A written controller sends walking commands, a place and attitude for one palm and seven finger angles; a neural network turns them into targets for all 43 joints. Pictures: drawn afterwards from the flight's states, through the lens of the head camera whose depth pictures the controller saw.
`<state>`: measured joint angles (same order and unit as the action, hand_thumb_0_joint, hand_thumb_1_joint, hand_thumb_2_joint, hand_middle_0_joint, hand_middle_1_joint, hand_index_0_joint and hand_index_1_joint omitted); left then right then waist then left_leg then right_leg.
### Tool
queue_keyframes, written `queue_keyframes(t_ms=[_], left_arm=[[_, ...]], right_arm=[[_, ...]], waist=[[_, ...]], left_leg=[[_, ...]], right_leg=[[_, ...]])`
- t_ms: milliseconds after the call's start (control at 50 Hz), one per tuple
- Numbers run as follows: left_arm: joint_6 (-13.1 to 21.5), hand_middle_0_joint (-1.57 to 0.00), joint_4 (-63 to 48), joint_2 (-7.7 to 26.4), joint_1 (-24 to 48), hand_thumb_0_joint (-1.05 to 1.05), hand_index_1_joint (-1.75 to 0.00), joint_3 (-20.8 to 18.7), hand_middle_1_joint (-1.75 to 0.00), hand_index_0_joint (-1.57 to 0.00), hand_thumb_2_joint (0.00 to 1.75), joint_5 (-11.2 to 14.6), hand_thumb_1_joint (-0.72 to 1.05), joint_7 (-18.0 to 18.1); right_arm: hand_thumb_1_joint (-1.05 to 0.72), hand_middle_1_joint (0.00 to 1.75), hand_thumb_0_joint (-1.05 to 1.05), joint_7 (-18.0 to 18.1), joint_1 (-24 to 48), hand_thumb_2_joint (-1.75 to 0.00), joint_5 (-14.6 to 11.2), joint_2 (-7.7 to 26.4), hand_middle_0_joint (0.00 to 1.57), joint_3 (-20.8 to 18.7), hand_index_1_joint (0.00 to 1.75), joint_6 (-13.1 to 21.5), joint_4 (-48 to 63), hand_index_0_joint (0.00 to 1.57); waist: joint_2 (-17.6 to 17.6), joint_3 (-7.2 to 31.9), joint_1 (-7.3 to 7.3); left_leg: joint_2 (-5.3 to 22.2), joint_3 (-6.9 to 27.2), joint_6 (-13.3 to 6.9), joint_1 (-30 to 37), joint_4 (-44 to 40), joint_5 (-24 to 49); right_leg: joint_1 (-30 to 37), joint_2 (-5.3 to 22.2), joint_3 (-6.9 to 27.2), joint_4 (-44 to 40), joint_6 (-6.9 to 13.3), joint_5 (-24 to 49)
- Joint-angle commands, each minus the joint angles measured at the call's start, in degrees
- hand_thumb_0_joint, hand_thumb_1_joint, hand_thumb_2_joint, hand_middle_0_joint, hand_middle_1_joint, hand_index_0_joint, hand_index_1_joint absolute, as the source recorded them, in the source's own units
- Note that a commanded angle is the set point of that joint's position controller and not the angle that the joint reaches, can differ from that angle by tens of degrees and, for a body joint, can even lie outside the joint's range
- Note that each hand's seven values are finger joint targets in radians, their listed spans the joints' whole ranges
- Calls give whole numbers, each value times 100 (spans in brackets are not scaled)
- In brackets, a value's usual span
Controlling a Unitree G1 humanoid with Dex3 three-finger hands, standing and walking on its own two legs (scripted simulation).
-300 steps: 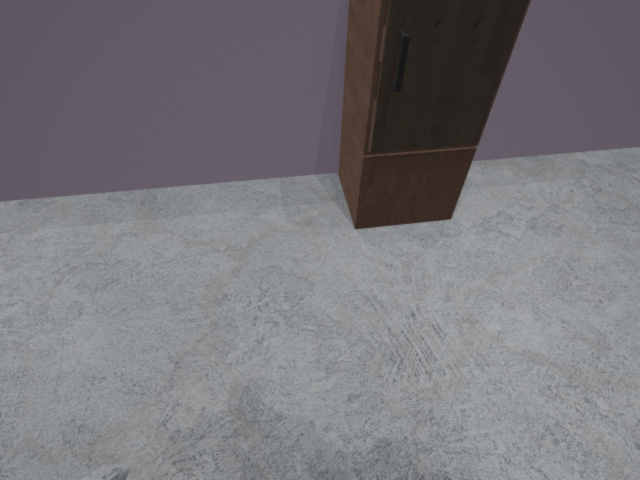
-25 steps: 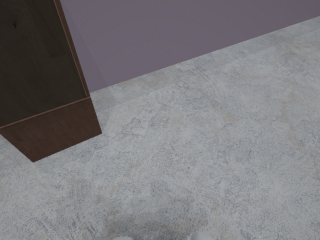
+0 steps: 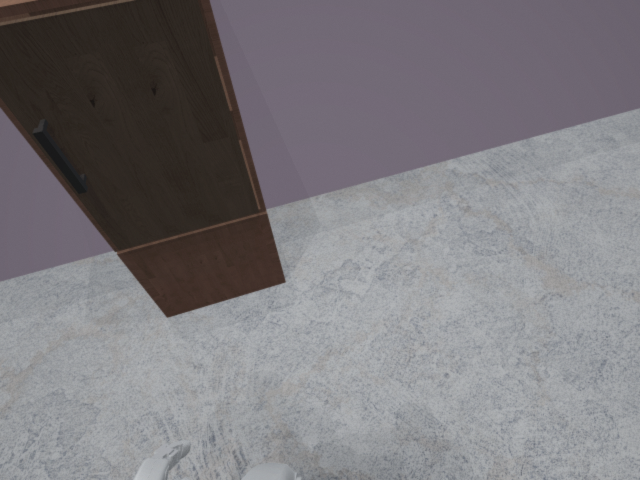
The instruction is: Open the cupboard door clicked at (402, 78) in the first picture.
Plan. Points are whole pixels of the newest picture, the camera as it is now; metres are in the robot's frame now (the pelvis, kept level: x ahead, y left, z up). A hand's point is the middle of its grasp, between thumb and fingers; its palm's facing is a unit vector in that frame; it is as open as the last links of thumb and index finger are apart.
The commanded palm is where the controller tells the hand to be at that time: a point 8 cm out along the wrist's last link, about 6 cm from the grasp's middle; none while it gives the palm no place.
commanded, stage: turn to face it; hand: left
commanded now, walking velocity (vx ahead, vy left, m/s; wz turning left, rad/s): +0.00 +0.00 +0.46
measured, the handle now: (63, 157) +0.75 +0.57 -0.01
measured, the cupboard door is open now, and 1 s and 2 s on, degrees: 0 0 0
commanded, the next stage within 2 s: take the last steps up to it in 0.30 s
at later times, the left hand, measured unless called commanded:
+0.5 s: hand out of the picture -0.06 +0.26 -0.18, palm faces +0.27 -0.94 -0.22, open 7.4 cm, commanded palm none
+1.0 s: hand out of the picture +0.09 +0.23 -0.15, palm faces +0.31 -0.92 -0.22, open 7.4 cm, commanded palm none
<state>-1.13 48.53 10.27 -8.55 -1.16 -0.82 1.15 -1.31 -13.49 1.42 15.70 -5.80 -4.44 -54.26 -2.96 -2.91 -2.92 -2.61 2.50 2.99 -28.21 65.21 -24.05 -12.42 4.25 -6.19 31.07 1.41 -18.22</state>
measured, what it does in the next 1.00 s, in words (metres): steps on the spot, turning left: left foot, then right foot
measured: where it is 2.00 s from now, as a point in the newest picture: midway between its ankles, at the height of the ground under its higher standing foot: (273, 456)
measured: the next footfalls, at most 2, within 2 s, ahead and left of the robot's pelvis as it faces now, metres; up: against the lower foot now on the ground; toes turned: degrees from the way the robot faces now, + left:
left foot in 0.34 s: +0.00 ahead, +0.14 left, +0.00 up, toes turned +15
right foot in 0.88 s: +0.15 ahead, -0.04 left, +0.00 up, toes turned +8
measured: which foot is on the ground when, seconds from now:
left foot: up 0.00-0.32, down 0.34-0.90, up 0.92-1.00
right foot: down 0.00-0.36, up 0.38-0.86, down 0.88-1.00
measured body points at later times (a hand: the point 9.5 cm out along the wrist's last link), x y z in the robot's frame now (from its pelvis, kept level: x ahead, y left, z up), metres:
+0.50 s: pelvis -0.01 +0.06 +0.00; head +0.01 +0.09 +0.45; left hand -0.07 +0.31 -0.17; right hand +0.16 -0.15 -0.12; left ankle -0.04 +0.13 -0.74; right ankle -0.02 -0.11 -0.66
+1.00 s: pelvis +0.07 +0.04 +0.00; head +0.06 +0.01 +0.45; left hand +0.07 +0.28 -0.13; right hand +0.06 -0.20 -0.17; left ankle -0.01 +0.14 -0.68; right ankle +0.11 -0.04 -0.74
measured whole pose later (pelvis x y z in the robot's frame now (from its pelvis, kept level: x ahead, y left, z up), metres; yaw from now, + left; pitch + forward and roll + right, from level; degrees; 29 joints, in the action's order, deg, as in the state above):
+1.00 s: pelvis +0.07 +0.04 +0.00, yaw +16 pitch -3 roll +1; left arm 2.8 57.1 8.0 -13.7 -1.9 -1.1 0.2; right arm -0.6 -24.9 1.7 10.8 -3.0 -1.2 -65.3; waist -2.4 -0.1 -1.3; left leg -0.7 -1.5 -1.7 -18.6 57.2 -23.1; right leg -12.1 3.3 -8.2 31.0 2.1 -16.5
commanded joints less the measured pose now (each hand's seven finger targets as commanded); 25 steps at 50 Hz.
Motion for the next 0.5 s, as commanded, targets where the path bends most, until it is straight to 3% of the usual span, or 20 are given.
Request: queue_keyframes(t_ms=[0, 60, 100, 200, 240, 280, 300, 320, 340, 360, 380, 420, 480], left_arm=[[187, -20, -347, 1061, -81, 0, -30, -321, -30, -20, 90, -14, 90, 81], [179, -20, -181, 1118, -519, 0, -30, -332, -30, -20, 90, -23, 90, 81], [173, -20, -88, 1185, -670, 0, -30, -358, -30, -20, 90, -60, 90, 87], [129, -20, 105, 1387, -916, 0, -30, -418, -30, -20, 90, -106, 90, 75], [112, -20, 178, 1427, -912, 0, -30, -445, -30, -20, 90, -109, 90, 68], [95, -20, 262, 1387, -802, 0, -30, -451, -30, -20, 90, -65, 90, 59], [71, -20, 246, 1313, -778, 0, -30, -432, -30, -20, 90, 2, 90, 49], [45, -20, 122, 963, -912, 0, -30, -380, -30, -20, 90, 51, 90, 19], [3, -20, -14, 723, -659, 0, -30, -229, -30, -20, 90, 34, 90, 38], [-61, -20, 41, 855, -601, 0, -30, -260, -30, -20, 90, 16, 90, 64], [-97, -20, 190, 748, -563, 0, -30, -251, -30, -20, 90, -3, 90, 78], [-82, -20, 383, 836, -540, 0, -30, -305, -30, -20, 90, -22, 90, 0], [-18, -20, 568, 821, -709, 0, -30, -311, -30, -20, 90, -58, 90, -112]], right_arm=[[-90, 30, 0, -36, 80, -90, -17, 298, 20, -50, 30, 94, 394, 20], [-90, 30, 0, -19, 370, -90, -19, 321, 20, -18, 30, 69, 448, 20], [-90, 30, 0, -16, 591, -90, -32, 255, 20, 21, 30, 80, 488, 20], [-90, 30, 0, 0, 849, -90, -84, 116, 20, 153, 30, 159, 525, 20], [-90, 30, 0, 25, 763, -90, -103, 105, 20, 178, 30, 210, 497, 20], [-90, 30, 0, 45, 429, -90, -93, 185, 20, 185, 30, 279, 392, 20], [-90, 30, 0, 48, 138, -90, -73, 404, 20, 136, 30, 342, 302, 20], [-90, 30, 0, 80, -108, -90, -22, 1022, 20, 8, 30, 414, 293, 20], [-90, 30, 0, 137, -345, -90, -80, 1334, 20, -42, 30, 364, 237, 20], [-90, 30, 0, 171, -242, -90, -48, 1210, 20, -2, 30, 327, 199, 20], [-90, 30, 0, 243, -29, -90, -34, 954, 20, 71, 30, 378, 198, 20], [-90, 30, 0, 270, 278, -90, -29, 703, 20, 166, 30, 388, 243, 20], [-90, 30, 0, 253, 109, -90, -64, 570, 20, 205, 30, 504, 187, 20]], waist=[[1311, 34, 166], [1434, 109, 355], [1356, 121, 430], [1543, 359, 572], [1556, 473, 537], [1376, 624, 328], [831, 827, 139], [-828, 1156, 27], [-1457, 1082, -68], [-876, 956, -22], [-1036, 789, 60], [-872, 420, 185], [-573, 344, 243]], left_leg=[[403, -90, 165, -544, 529, 463], [457, -197, 214, -533, 153, 339], [500, -319, 215, -404, -344, 138], [414, -669, 81, 340, -1764, -141], [345, -782, -12, 744, -2343, -61], [326, -853, -84, 1465, -3546, 769], [530, -664, -183, 2283, -4255, 1715], [1890, 1018, -740, 3366, -4404, 3633], [2678, 1701, -1415, 3202, -4403, 5725], [2693, 1188, -1606, 2875, -4308, 5342], [2327, 986, -1433, 2593, -4423, 5238], [1849, 663, -1232, 2426, -4545, 4249], [1541, 487, -1118, 2505, -4892, 3030]], right_leg=[[372, 1289, 521, -1250, 302, 2123], [685, 1391, 474, -1199, 405, 2490], [769, 1498, 406, -1128, 484, 2759], [846, 1589, 264, -804, 562, 3293], [787, 1623, 245, -616, 528, 3385], [658, 1474, -22, -97, 239, 3214], [187, 1303, -254, 563, -24, 2760], [-1186, 590, -518, 1732, -451, 483], [-1697, 253, -50, 2460, -606, -2056], [-1519, 367, 295, 2905, -510, -1918], [-1560, 385, 469, 3021, -546, -1605], [-1703, 318, 443, 3390, -563, -918], [-1829, 251, 306, 3508, -574, -344]])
